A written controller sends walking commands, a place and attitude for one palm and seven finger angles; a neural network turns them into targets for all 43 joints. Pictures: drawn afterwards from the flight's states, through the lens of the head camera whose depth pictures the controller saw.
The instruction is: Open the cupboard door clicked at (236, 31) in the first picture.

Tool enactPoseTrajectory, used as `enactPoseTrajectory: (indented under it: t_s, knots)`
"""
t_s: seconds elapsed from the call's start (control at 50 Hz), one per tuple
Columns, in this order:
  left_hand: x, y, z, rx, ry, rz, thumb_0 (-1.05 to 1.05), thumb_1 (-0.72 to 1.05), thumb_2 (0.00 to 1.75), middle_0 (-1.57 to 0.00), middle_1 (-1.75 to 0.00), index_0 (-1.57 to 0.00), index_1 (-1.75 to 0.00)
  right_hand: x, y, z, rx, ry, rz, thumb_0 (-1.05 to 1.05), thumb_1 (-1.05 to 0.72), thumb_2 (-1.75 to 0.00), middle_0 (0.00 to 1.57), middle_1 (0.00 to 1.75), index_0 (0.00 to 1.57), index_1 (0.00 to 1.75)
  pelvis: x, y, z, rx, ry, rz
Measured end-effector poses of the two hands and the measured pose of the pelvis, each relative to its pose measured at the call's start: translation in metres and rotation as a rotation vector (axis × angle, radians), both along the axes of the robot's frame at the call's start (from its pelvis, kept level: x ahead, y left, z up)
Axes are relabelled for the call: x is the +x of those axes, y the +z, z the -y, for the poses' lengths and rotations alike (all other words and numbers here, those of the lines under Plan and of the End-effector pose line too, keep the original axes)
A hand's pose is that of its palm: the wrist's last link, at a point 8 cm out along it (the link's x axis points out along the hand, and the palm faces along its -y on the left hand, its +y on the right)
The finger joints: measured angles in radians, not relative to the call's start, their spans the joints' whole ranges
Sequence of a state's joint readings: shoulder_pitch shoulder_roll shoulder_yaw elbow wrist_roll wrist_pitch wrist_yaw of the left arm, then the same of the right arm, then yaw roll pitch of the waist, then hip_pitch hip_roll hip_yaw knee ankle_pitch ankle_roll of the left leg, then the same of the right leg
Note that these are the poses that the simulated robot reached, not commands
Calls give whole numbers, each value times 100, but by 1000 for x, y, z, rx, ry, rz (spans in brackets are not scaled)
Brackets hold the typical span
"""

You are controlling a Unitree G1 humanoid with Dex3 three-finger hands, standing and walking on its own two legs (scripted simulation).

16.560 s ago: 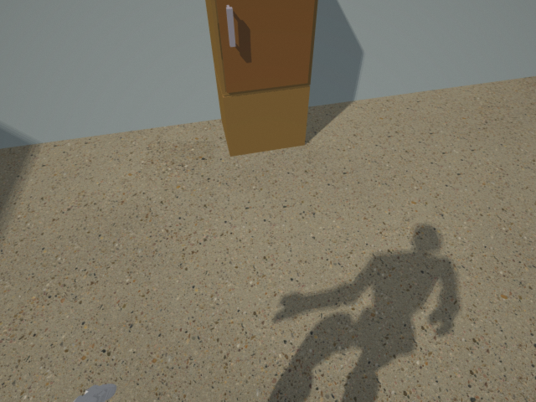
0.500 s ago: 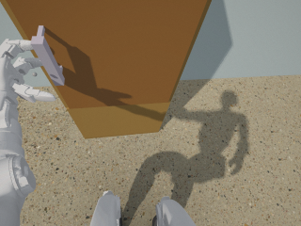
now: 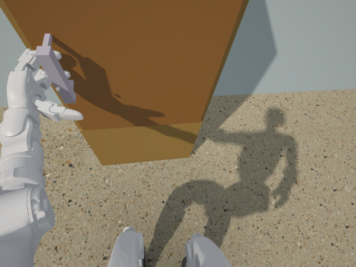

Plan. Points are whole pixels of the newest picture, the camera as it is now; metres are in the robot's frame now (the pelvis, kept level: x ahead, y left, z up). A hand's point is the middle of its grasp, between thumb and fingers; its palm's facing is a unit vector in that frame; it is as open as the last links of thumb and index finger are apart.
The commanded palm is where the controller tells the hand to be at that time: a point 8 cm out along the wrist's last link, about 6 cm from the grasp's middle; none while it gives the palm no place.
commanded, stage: slide the fingers in behind the handle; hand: left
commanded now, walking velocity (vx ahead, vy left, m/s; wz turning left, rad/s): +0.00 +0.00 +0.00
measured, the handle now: (59, 71) +0.53 +0.24 +0.07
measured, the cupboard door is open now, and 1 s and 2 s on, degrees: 0 0 5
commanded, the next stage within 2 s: close the thumb around the handle in 0.78 s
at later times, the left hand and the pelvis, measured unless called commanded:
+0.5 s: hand (69, 91) +0.48 +0.21 +0.07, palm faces +0.09 -1.00 -0.02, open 14.1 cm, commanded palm +0.46 +0.25 +0.07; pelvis +0.00 +0.00 +0.00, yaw +1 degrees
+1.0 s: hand (69, 90) +0.48 +0.21 +0.07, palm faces +0.08 -1.00 -0.01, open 13.8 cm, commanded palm +0.45 +0.25 +0.07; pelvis +0.00 +0.00 +0.00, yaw +1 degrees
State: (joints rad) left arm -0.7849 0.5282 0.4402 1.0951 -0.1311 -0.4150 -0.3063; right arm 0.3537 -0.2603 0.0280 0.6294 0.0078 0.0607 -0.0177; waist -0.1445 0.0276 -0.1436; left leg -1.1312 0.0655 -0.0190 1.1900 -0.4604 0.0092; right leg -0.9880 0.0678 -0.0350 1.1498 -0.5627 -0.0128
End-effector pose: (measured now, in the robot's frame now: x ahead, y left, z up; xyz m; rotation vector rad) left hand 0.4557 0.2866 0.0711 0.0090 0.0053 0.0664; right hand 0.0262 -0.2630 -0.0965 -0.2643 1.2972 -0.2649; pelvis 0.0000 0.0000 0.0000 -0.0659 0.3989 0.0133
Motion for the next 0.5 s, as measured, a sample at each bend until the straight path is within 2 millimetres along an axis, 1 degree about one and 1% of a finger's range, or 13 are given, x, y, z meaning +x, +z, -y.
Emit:
enactPoseTrajectory:
  t_s: [0.1, 0.26, 0.38, 0.5]
  knots:
    - [1, 0, 6, 0, -11, -7, -1, -50, 30, -30, -120, -30, -120, -2, 0, -1, 6, -6, -4, 1, -91, -90, 20, 30, 20, 30, 1, 1, 0, 1, 1, 3]
    - [-5, -1, 19, -5, -10, -1, -1, -50, 30, -30, -120, -30, -120, -1, 2, -3, 17, -4, 3, 1, -91, -90, 20, 30, 20, 30, 1, 3, -1, 4, 3, 13]
    - [-7, -1, 21, -2, 26, 2, -1, -50, 30, -29, -120, -28, -120, 1, 1, -2, 22, 7, 10, 1, -91, -90, 20, 30, 20, 30, -1, 3, 0, 5, 9, 18]
    - [-5, -1, 21, 9, 22, 6, -1, -50, 30, -29, -120, -27, -120, 1, -2, -1, 18, 20, 1, 1, -91, -90, 20, 30, 20, 30, -3, 1, 1, 3, 14, 14]
